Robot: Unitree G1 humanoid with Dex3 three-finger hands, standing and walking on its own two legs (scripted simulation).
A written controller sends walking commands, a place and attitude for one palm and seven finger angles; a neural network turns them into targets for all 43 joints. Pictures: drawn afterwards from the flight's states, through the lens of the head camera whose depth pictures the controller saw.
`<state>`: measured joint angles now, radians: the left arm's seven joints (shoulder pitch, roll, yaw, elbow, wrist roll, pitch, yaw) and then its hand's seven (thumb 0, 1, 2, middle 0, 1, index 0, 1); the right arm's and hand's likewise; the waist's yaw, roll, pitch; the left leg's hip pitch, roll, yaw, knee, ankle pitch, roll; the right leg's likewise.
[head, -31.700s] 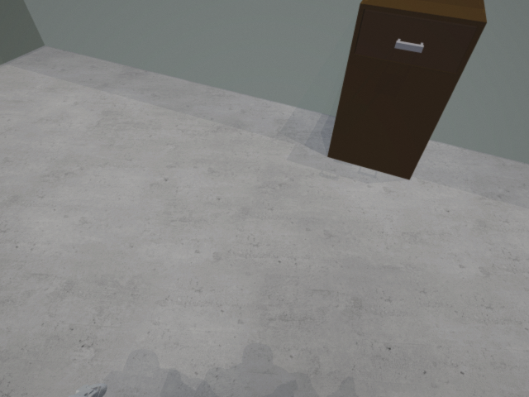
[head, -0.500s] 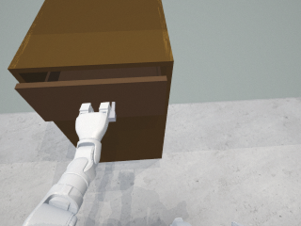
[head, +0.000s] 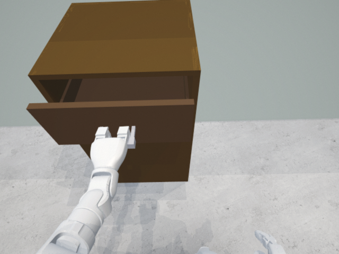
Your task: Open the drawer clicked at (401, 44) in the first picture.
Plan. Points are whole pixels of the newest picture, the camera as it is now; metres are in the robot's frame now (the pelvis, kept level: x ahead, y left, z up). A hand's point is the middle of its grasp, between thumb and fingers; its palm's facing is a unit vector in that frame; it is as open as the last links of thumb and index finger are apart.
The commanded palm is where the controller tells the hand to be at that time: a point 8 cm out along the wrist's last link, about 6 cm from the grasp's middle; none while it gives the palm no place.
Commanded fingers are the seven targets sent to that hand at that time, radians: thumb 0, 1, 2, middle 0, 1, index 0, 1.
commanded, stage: pull the drawer open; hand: left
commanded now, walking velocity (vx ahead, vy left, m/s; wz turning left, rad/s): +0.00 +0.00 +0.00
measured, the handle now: (116, 136) +0.42 +0.18 -0.01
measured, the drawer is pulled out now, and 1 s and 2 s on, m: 0.11 0.23 0.30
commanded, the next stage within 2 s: open the thumb to release the handle in 1.94 s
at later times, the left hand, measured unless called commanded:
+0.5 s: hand (112, 184) +0.29 +0.17 -0.03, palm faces +0.00 -0.06 -1.00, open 6.0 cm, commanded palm +0.25 +0.16 +0.01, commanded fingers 0.00 0.90 0.90 -0.40 -1.35 -0.40 -1.35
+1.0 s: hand (109, 206) +0.24 +0.16 -0.03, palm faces +0.01 -0.10 -1.00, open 6.0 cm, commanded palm +0.19 +0.17 +0.01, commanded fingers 0.00 0.90 0.90 -0.40 -1.35 -0.40 -1.35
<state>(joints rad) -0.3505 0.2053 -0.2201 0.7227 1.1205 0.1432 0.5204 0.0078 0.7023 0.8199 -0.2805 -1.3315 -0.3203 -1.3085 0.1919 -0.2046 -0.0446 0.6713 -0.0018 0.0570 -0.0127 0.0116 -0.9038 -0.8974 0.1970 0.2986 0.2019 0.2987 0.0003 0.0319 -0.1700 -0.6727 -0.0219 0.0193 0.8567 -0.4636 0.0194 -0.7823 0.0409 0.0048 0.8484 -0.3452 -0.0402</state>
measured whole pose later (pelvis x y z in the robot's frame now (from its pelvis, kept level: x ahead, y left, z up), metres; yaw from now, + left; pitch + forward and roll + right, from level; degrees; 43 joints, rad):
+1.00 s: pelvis +0.00 -0.01 +0.00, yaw -1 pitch +12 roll +2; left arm 0.23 0.20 -0.26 0.20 1.16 0.13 0.54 0.04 0.70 0.81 -0.24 -1.35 -0.36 -1.28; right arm 0.10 -0.20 -0.02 0.61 -0.02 0.05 0.02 0.02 -0.90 -0.90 0.20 0.30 0.20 0.30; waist 0.05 0.03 -0.16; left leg -0.58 -0.02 0.03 0.86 -0.49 0.01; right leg -0.71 0.05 0.02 0.89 -0.38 -0.05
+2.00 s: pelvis +0.01 -0.02 -0.02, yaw -2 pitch +15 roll +2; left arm 0.66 0.20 -0.18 -0.16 1.16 -0.01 0.54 0.06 0.71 0.75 -0.20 -1.33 -0.35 -1.25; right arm 0.13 -0.21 0.01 0.53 -0.05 0.01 0.09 0.02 -0.90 -0.90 0.20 0.30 0.20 0.30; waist 0.05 0.03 -0.19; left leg -0.69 -0.01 0.05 1.00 -0.57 0.00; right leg -0.84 0.07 0.03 1.04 -0.45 -0.06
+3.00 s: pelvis -0.02 -0.02 -0.01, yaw +0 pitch +11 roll +2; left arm 0.37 0.21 -0.27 0.09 1.16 0.11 0.59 0.00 -0.49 0.30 -0.32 -1.22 -0.31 -1.20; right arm 0.08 -0.20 -0.01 0.63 -0.03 0.03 0.00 0.02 -0.90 -0.90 0.20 0.30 0.20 0.30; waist 0.08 0.03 -0.15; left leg -0.64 -0.02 0.02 0.93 -0.49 -0.01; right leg -0.77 0.04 0.00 0.95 -0.38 -0.06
